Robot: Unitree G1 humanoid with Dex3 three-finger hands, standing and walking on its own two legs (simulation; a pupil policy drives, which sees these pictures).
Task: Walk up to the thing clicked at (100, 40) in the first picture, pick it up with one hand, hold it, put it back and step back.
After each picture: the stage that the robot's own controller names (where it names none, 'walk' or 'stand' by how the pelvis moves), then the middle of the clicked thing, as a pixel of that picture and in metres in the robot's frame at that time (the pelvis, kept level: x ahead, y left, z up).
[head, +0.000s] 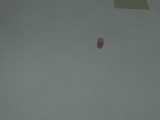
stand; (100, 43) +1.30 -0.25 -0.72
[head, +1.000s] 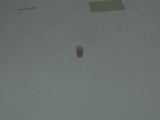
walk; (79, 51) +1.20 +0.06 -0.70
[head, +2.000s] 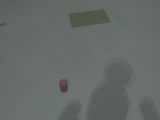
walk; (63, 86) +0.73 +0.17 -0.71
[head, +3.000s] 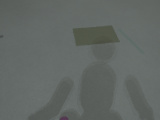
walk; out of the picture +0.42 +0.11 -0.70
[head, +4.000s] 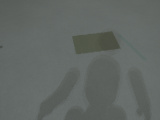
stand; out of the picture +0.34 +0.13 -0.72
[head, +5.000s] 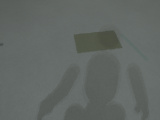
stand; out of the picture +0.33 +0.12 -0.72
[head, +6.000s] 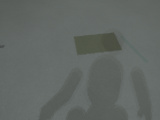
stand; out of the picture +0.34 +0.13 -0.73
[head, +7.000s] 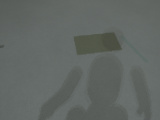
stand; out of the picture +0.33 +0.13 -0.73
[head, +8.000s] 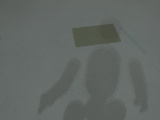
go down; out of the picture +0.33 +0.13 -0.72
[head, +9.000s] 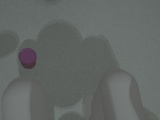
go down; (28, 59) +0.43 +0.15 -0.29
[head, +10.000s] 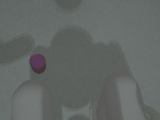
close in; (38, 64) +0.43 +0.14 -0.31
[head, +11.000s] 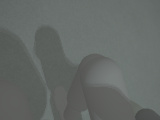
close in; out of the picture +0.43 +0.18 -0.23
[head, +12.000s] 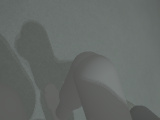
close; out of the picture +0.44 +0.21 -0.22
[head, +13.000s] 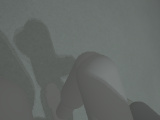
lift; out of the picture +0.41 +0.20 -0.23
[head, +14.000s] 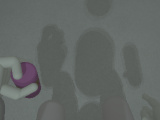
lift; (27, 81) +0.33 +0.17 -0.02
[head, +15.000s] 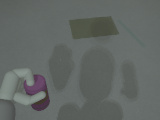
hold; (37, 93) +0.31 +0.15 -0.01
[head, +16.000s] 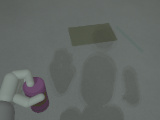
hold; (37, 95) +0.31 +0.15 +0.00
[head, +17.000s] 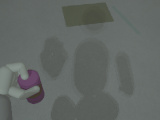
crouch; (32, 87) +0.34 +0.16 -0.04
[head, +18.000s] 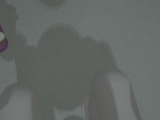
lower; out of the picture +0.49 +0.20 -0.10
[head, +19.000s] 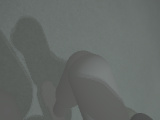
lower; out of the picture +0.45 +0.25 -0.24
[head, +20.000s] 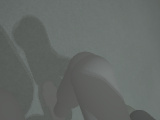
lower; out of the picture +0.45 +0.25 -0.24
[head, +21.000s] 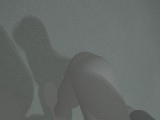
lower; out of the picture +0.45 +0.24 -0.24
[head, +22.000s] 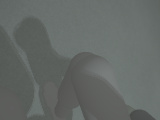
lower; out of the picture +0.44 +0.23 -0.24
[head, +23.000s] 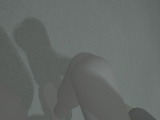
open; out of the picture +0.43 +0.22 -0.24
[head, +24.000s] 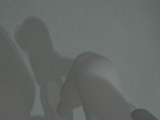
stand; out of the picture +0.43 +0.21 -0.24
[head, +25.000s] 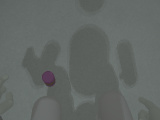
walk; (49, 79) +0.43 +0.14 -0.45
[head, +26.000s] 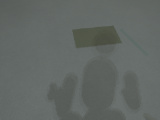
stand; out of the picture +0.36 +0.13 -0.66
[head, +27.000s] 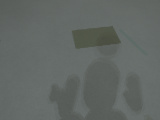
stand; out of the picture +0.37 +0.14 -0.67
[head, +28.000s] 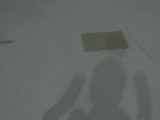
stand; out of the picture +0.37 +0.13 -0.71
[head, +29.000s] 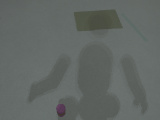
walk; (61, 110) +0.42 +0.10 -0.70
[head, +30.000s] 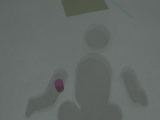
walk; (59, 85) +0.60 +0.16 -0.69
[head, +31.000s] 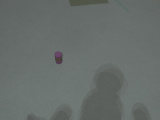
walk; (58, 57) +0.93 +0.17 -0.70
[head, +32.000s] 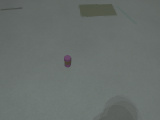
stand; (67, 61) +1.03 +0.11 -0.71
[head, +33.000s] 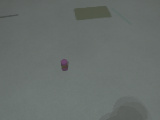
stand; (64, 65) +1.03 +0.14 -0.73
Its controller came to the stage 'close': yes
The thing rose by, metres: 0.72
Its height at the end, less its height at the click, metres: +0.00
